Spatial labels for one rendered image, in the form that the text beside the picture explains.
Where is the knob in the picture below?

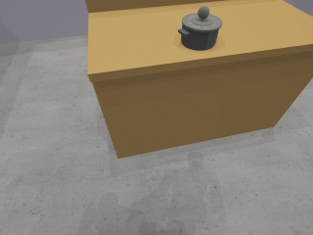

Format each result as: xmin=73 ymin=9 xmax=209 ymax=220
xmin=198 ymin=6 xmax=209 ymax=20

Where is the lid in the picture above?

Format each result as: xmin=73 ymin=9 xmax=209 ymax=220
xmin=182 ymin=13 xmax=223 ymax=32

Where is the pot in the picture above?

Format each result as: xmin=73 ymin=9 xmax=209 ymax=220
xmin=178 ymin=25 xmax=219 ymax=51

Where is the table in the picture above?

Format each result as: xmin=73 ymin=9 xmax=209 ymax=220
xmin=85 ymin=0 xmax=313 ymax=159

